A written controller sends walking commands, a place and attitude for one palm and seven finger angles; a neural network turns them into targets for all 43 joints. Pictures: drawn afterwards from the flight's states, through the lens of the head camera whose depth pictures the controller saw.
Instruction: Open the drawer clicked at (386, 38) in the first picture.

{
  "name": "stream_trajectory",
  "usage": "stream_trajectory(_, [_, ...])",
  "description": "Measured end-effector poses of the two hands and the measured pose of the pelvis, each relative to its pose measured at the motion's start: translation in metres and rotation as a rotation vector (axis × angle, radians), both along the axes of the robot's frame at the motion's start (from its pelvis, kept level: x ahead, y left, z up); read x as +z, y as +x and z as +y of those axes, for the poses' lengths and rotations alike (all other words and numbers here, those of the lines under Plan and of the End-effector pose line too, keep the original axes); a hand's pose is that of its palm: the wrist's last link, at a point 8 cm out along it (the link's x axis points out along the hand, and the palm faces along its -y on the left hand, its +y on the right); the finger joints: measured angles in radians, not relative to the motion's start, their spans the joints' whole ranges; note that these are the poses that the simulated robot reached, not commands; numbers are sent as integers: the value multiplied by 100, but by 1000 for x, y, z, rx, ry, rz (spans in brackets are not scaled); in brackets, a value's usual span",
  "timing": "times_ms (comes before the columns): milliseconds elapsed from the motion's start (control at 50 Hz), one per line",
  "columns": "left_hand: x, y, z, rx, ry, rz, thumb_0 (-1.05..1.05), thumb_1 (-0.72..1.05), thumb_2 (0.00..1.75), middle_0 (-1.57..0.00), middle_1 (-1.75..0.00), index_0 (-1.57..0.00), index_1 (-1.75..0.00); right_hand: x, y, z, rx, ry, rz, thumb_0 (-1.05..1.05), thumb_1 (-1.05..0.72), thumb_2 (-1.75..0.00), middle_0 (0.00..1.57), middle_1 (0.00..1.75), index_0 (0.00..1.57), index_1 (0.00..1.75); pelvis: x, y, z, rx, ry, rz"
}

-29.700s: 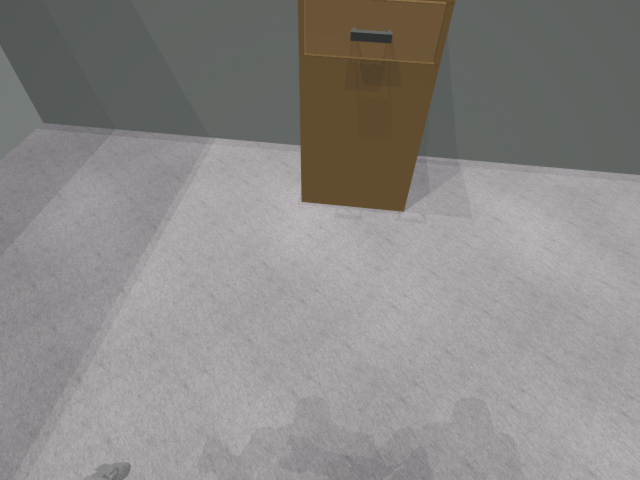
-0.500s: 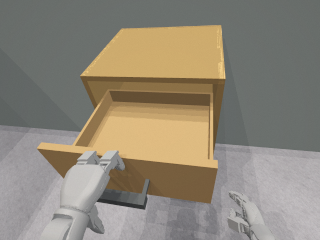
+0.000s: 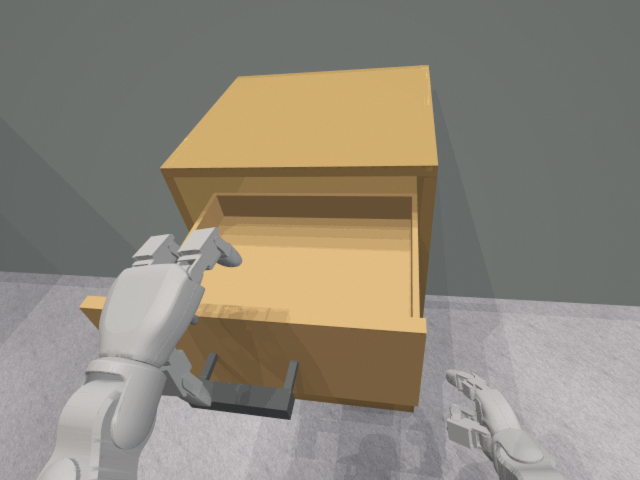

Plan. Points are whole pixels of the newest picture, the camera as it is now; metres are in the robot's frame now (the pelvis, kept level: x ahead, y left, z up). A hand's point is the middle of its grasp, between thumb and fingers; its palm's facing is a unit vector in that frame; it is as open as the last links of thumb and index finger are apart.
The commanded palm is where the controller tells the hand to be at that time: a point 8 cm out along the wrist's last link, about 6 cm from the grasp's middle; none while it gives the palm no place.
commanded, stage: lift the hand off the handle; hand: left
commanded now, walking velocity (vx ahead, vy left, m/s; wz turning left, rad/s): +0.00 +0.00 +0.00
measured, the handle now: (246, 381) +0.23 +0.15 +0.02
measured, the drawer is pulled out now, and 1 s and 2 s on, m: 0.30 0.30 0.30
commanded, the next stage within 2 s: draw the hand back to the body in 0.06 s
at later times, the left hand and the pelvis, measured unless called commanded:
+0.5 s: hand (151, 339) +0.20 +0.21 +0.16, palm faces +0.16 -0.13 -0.98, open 13.8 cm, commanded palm +0.15 +0.20 +0.22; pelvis +0.00 -0.01 +0.00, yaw +1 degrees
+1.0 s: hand (137, 322) +0.19 +0.20 +0.19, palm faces +0.33 -0.87 -0.36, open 13.2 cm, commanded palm +0.15 +0.25 +0.21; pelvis +0.02 +0.00 +0.00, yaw +3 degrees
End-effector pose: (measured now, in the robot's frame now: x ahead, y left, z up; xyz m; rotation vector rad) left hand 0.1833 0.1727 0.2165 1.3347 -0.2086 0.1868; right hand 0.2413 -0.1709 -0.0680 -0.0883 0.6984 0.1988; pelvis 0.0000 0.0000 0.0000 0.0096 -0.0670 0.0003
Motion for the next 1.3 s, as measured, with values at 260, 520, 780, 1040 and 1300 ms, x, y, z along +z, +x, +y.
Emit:
stream_trajectory(260, [-10, -8, 7, 35, 27, 56, 0, -50, 30, -33, -120, -32, -120, -6, -8, -18, -5, -53, 26, 1, -91, -90, 19, 30, 19, 30, -1, -6, -6, 10, -5, 0])
stream_trajectory(520, [-10, -16, 39, 112, 66, 121, 0, -50, 30, -32, -120, -32, -120, -7, -10, -22, -36, -50, 14, 1, -91, -90, 19, 30, 19, 30, 0, -1, -5, 14, -7, 12])
stream_trajectory(780, [-10, -22, 58, 104, 118, 113, 0, -50, 30, -33, -120, -32, -120, -6, -5, -12, -30, -99, 9, 1, -91, -90, 19, 30, 19, 30, -1, 4, 5, 27, -15, 29])
stream_trajectory(1040, [-6, -25, 79, -98, -872, -244, 0, -29, 40, -31, -106, -30, -106, 1, -26, -7, -105, -144, -98, 1, -90, -90, 20, 30, 20, 30, 0, 27, 5, 56, -26, 16])
stream_trajectory(1300, [-15, -17, 100, -11, -846, -189, 0, 14, 58, -27, -78, -27, -79, -7, -18, -24, -157, -171, -55, 1, -90, -90, 20, 30, 20, 30, 0, 36, 9, 57, -26, 51])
